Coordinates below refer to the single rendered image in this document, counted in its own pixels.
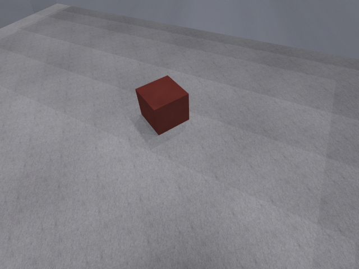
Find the carton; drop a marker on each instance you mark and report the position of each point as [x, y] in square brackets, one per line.
[163, 103]

